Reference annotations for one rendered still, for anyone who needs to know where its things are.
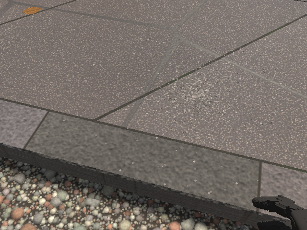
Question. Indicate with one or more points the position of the right robot hand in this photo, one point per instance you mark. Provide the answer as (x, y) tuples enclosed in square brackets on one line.
[(284, 207)]

